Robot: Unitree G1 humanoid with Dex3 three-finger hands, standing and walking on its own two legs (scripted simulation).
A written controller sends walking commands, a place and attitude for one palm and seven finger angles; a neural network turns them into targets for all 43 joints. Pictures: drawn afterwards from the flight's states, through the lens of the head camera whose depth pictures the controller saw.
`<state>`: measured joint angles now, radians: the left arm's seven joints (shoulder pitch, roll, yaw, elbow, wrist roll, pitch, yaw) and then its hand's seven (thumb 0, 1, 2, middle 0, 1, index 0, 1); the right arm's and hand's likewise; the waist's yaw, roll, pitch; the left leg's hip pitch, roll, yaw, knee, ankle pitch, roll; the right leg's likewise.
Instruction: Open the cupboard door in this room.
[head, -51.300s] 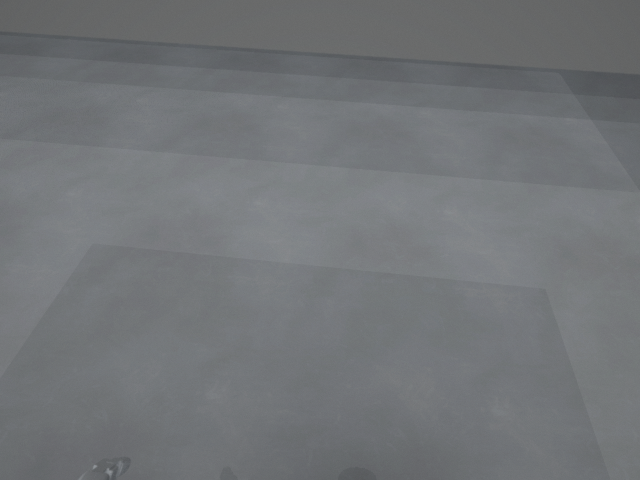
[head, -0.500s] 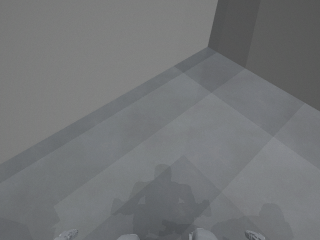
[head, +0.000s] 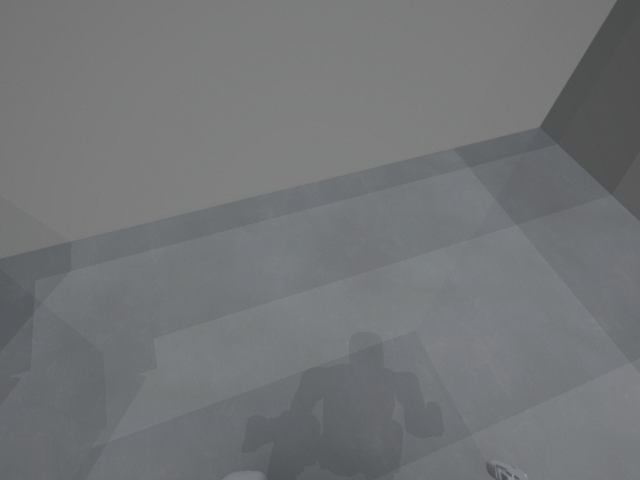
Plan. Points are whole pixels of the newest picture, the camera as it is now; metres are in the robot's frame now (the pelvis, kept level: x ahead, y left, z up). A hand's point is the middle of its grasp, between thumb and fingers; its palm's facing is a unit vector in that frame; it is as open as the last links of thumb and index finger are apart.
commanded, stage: turn to face it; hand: left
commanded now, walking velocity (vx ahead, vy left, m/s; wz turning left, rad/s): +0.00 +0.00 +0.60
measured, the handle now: out of the picture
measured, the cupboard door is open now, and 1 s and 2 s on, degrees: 51 51 51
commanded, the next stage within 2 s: none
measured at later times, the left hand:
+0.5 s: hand out of the picture +0.03 +0.16 -0.13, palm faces +0.26 -0.92 -0.28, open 7.4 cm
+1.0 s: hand out of the picture +0.00 +0.20 -0.14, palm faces +0.53 -0.80 -0.28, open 7.4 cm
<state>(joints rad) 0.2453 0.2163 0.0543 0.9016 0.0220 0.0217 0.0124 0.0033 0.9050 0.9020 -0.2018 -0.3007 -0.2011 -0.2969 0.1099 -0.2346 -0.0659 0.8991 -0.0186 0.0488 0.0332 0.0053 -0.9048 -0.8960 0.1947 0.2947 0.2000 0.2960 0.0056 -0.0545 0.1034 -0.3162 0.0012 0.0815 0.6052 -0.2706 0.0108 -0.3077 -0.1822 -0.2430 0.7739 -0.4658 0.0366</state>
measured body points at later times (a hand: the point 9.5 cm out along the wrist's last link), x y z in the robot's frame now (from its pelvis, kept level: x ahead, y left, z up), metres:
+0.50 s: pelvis +0.01 -0.05 +0.02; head +0.07 -0.06 +0.46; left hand +0.02 +0.20 -0.11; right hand +0.16 -0.29 -0.14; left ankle -0.04 +0.08 -0.64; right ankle +0.02 -0.16 -0.72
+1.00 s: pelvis +0.02 -0.04 +0.02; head +0.07 -0.01 +0.46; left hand -0.03 +0.25 -0.12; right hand +0.23 -0.22 -0.12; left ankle -0.02 +0.06 -0.72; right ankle +0.10 -0.19 -0.67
